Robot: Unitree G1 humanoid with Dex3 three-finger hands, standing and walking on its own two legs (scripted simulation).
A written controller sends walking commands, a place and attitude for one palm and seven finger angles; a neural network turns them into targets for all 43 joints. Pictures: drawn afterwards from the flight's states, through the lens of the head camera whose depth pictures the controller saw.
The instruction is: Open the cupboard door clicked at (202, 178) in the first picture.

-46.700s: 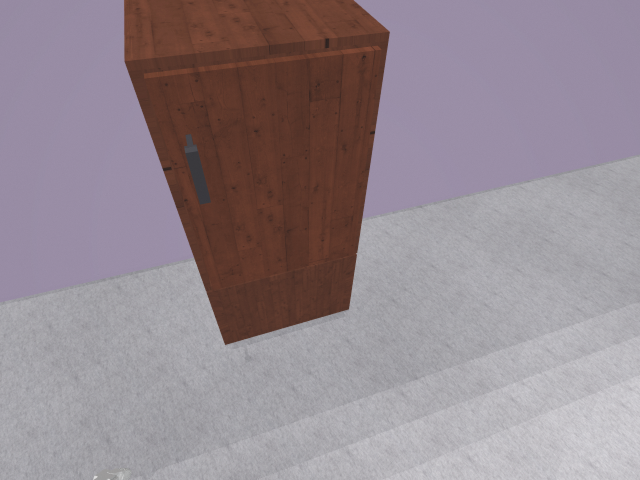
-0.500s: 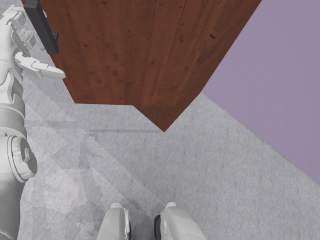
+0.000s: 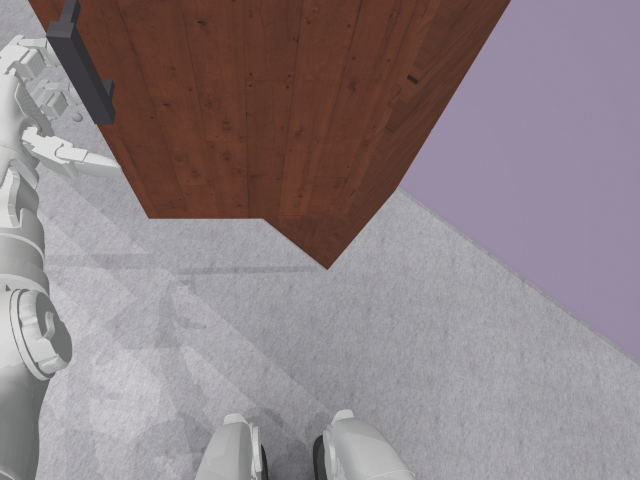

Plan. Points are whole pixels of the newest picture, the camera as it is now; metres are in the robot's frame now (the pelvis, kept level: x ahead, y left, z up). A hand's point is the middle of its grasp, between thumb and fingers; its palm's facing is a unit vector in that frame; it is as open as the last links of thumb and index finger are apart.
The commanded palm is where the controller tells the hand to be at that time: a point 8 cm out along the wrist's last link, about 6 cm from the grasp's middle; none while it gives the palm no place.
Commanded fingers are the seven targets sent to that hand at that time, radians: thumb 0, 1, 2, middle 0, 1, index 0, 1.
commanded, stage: move the hooked fingers beside the handle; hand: left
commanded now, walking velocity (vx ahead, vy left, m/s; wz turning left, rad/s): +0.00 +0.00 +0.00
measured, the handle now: (88, 65) +0.58 +0.22 +0.09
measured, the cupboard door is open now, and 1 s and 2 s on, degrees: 43 43 43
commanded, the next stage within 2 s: slide the fingers in behind the handle in 1.64 s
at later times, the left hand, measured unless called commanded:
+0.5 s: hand (44, 120) +0.51 +0.26 +0.08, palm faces +0.01 -1.00 -0.01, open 13.9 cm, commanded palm +0.50 +0.29 +0.07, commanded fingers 0.00 -0.50 0.30 -0.30 -1.20 -0.30 -1.20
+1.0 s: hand (35, 114) +0.52 +0.27 +0.08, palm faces +0.00 -1.00 -0.01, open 13.9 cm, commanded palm +0.51 +0.30 +0.07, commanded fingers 0.00 -0.50 0.30 -0.30 -1.20 -0.30 -1.20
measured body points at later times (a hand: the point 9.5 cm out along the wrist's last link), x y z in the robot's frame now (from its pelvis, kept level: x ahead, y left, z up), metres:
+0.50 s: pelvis -0.01 -0.01 +0.00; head +0.15 +0.04 +0.42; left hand +0.50 +0.31 +0.08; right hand -0.01 -0.28 -0.09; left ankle +0.01 +0.06 -0.66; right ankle +0.00 -0.13 -0.66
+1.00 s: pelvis -0.01 +0.00 -0.01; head +0.16 +0.04 +0.41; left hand +0.51 +0.32 +0.08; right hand -0.02 -0.27 -0.10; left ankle +0.01 +0.06 -0.66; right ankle +0.00 -0.13 -0.66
